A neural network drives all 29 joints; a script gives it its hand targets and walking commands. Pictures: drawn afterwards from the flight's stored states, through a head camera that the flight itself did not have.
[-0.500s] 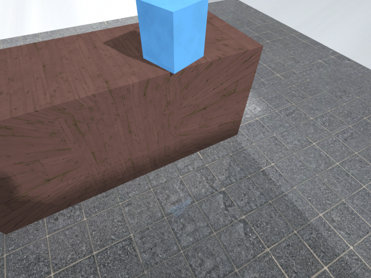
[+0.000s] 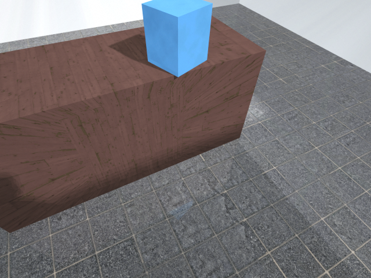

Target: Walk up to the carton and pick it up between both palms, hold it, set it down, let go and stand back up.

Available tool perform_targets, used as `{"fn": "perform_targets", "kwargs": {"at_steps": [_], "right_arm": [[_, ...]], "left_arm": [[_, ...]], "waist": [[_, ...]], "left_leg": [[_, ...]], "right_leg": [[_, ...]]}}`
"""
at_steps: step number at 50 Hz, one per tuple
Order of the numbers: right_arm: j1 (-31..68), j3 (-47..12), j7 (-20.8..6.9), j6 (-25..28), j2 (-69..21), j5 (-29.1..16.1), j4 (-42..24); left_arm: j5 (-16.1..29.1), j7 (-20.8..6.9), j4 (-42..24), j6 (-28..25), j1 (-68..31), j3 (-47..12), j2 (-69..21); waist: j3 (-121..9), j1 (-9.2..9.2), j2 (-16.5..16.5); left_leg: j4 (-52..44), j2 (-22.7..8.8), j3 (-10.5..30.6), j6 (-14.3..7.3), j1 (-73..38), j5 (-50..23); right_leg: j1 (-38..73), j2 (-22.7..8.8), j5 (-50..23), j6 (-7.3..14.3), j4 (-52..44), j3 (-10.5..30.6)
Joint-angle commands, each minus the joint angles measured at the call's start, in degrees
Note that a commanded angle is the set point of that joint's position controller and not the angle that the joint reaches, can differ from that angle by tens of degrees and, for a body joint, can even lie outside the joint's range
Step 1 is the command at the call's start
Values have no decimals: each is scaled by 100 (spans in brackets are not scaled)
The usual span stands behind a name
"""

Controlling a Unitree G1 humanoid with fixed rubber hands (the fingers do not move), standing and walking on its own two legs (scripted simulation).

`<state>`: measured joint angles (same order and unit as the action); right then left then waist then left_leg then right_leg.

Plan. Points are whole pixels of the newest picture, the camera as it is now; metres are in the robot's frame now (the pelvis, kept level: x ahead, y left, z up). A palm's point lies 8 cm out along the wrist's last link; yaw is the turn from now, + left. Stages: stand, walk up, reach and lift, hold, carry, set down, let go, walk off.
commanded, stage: stand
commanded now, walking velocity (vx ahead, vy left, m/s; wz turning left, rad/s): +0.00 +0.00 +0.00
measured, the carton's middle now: (177, 34) +1.07 +0.04 +0.03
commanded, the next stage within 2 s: walk up in 0.62 s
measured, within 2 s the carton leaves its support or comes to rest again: neither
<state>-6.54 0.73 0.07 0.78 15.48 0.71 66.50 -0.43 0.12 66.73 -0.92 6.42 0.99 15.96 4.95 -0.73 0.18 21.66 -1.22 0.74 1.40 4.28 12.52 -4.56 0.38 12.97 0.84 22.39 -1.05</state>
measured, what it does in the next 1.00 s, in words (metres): stands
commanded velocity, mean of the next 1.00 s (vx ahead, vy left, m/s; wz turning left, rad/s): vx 0.00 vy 0.00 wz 0.00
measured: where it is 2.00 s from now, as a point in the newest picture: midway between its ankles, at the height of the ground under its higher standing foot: (199, 262)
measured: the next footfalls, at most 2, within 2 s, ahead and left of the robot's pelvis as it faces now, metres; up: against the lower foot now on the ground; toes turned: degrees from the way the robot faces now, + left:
left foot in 1.22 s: +0.17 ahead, +0.10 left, +0.00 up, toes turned +18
right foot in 1.52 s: +0.34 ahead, -0.19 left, +0.00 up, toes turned +8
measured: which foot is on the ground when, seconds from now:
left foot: down 0.00-1.00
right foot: down 0.00-1.00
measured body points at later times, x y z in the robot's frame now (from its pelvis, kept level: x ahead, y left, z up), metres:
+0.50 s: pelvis -0.01 +0.00 +0.00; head +0.00 +0.00 +0.45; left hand +0.06 +0.28 -0.14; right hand +0.06 -0.27 -0.14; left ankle +0.00 +0.14 -0.74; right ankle +0.00 -0.11 -0.74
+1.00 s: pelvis +0.02 -0.02 -0.02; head +0.02 -0.01 +0.43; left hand +0.08 +0.30 -0.15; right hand +0.06 -0.31 -0.15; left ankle +0.00 +0.13 -0.74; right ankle +0.01 -0.12 -0.75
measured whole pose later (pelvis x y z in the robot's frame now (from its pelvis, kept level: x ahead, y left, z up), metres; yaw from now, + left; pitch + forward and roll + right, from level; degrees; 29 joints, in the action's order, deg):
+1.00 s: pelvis +0.02 -0.02 -0.02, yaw +5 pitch -3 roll +1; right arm -16.7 4.3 -2.2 1.8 16.6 1.6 58.2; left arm -3.1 -3.8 55.8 -2.5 9.7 5.9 22.2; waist 4.3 -0.4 -2.6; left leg 37.6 0.3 5.5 -0.3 13.2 21.7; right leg -13.3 0.8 22.2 2.3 39.4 -0.5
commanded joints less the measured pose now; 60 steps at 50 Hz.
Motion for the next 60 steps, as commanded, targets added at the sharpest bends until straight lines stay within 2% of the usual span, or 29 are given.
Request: {"fn": "perform_targets", "kwargs": {"at_steps": [1,3,5,8,9,11,12,17,22,26,27,28,30,40,41,42,45,46,48,49,50,51,52,54,55,57,58,59,60], "right_arm": [[334,226,110,161,1391,-6,-461],[248,191,127,131,1324,-12,-391],[299,208,112,117,1410,-2,-411],[218,228,72,127,1392,8,-434],[204,173,73,139,1310,-8,-400],[313,180,73,124,1326,-44,-416],[283,191,87,146,1316,-15,-448],[179,189,80,111,1469,-17,-367],[225,198,64,112,1399,-33,-357],[257,211,67,122,1425,-6,-309],[328,191,72,140,1501,8,-313],[175,209,57,115,1389,-17,-303],[286,186,62,131,1428,-15,-329],[388,171,64,120,1364,-33,-412],[-369,544,-32,153,2044,2,-645],[-604,654,-63,185,2246,52,-658],[-737,784,-60,277,2324,74,-1055],[-639,842,-49,319,2434,110,-1274],[-624,852,-69,369,2364,81,-1478],[-305,826,-100,328,2259,87,-1639],[63,656,-145,286,1860,62,-1909],[156,527,-98,338,1388,45,-2066],[43,535,9,342,1718,106,-1905],[-488,545,-38,390,1904,67,-1657],[-645,568,-80,411,1942,72,-1650],[-450,568,-168,392,1792,92,-1755],[-276,567,-202,401,1743,114,-1860],[-281,570,-205,384,1727,75,-1880],[-704,589,-203,406,1683,40,-1801]], "left_arm": [[6,70,-400,-145,-307,188,1197],[-6,93,-431,-142,-321,254,1336],[-9,91,-426,-136,-420,244,1425],[-11,92,-413,-157,-274,207,1381],[-15,98,-325,-144,-207,236,1443],[8,99,-391,-140,-295,205,1329],[7,82,-425,-138,-305,206,1382],[8,91,-342,-154,-209,146,1415],[25,95,-379,-137,-266,198,1411],[-3,85,-406,-156,-313,182,1525],[53,77,-392,-143,-291,162,1330],[25,97,-373,-147,-348,191,1535],[39,92,-359,-163,-200,154,1399],[-15,83,-401,-126,-412,177,1492],[-186,-122,-931,-166,-205,602,2088],[-233,-184,-983,-143,-74,662,2053],[-234,-296,-1510,-179,-295,660,1599],[-254,-315,-1596,-206,-135,706,1632],[-262,-356,-1734,-317,109,747,1696],[-248,-358,-1594,-377,617,800,1777],[-321,-328,-1461,-442,1156,938,2006],[-347,-324,-1502,-447,1318,1078,2651],[-239,-292,-1715,-420,1134,1068,2672],[-185,-230,-1928,-392,744,918,2351],[-190,-202,-1990,-395,695,861,2157],[-190,-170,-1989,-353,963,823,2049],[-205,-193,-1969,-329,992,785,2077],[-182,-191,-2075,-295,1016,779,2107],[-166,-202,-2221,-277,770,717,2109]], "waist": [[-397,-33,-180],[-344,16,124],[-338,60,-102],[-490,40,161],[-410,76,-158],[-402,40,158],[-337,17,-75],[-392,52,123],[-448,13,-93],[-428,43,-27],[-367,-6,223],[-286,105,-26],[-358,-6,92],[-628,64,-37],[-696,35,-211],[-393,91,-104],[434,156,562],[205,79,1008],[67,-101,1038],[-46,-409,990],[-49,-787,-24],[244,-888,-1674],[773,-680,-595],[575,-287,-195],[397,-205,-418],[376,-342,-691],[510,-362,-923],[461,-348,-1063],[265,-46,-917]], "left_leg": [[-405,-577,392,-302,70,-1059],[-487,-580,416,-267,119,-920],[-489,-597,389,-286,40,-906],[-461,-580,359,-280,114,-883],[-545,-603,438,-269,53,-861],[-511,-595,393,-265,71,-896],[-547,-601,432,-281,143,-963],[-519,-566,418,-237,120,-794],[-529,-605,438,-224,137,-910],[-601,-575,401,-230,156,-785],[-518,-596,372,-261,174,-803],[-605,-608,419,-249,179,-798],[-575,-618,429,-280,125,-749],[-575,-648,389,-196,-102,-1246],[-284,-531,1039,-753,415,1579],[-432,-812,1504,-996,609,2882],[-899,-1602,3234,-1622,658,3183],[-938,-1949,3608,-1796,626,3186],[-366,-1778,3316,-1733,443,2708],[163,-1353,2712,-1402,1409,2464],[1477,-370,1622,-901,2650,2229],[3163,810,264,-442,4273,2063],[3757,184,616,-315,4642,1889],[3836,-211,468,-259,3820,1419],[3677,-325,303,-213,3650,1475],[3054,-347,-17,-304,3346,1539],[2708,-326,-91,-343,3167,1409],[2281,-259,-313,-390,2768,1191],[1851,-56,-516,-472,1771,922]], "right_leg": [[-121,-754,-1238,99,-644,593],[-225,-762,-1126,116,-631,714],[-263,-769,-955,131,-687,683],[-63,-803,-1011,142,-663,699],[-196,-757,-980,136,-673,684],[-196,-768,-1109,123,-645,675],[-147,-774,-1028,102,-675,624],[-212,-770,-876,101,-707,699],[-131,-776,-1036,137,-650,656],[-122,-806,-1032,126,-723,797],[-110,-801,-994,124,-732,723],[-230,-807,-985,148,-689,738],[-160,-808,-973,119,-733,745],[-39,-760,-1230,82,-636,607],[-2,-388,1602,163,65,139],[-727,-467,2500,295,387,349],[-2264,-149,1474,360,1740,408],[-2452,-436,1675,375,2167,792],[-2429,-596,1831,364,1529,1137],[-1176,-510,1463,347,766,1074],[2,-699,2507,401,-526,1722],[887,-1870,3182,643,-1785,3846],[650,-2636,2049,934,-1674,3931],[232,-2333,369,947,-1248,2777],[574,-2192,-393,1078,-907,2356],[637,-1940,-1698,889,-514,1525],[413,-2044,-2039,1042,-444,1411],[406,-1778,-2165,909,-272,901],[-346,-1643,-2435,831,92,609]]}}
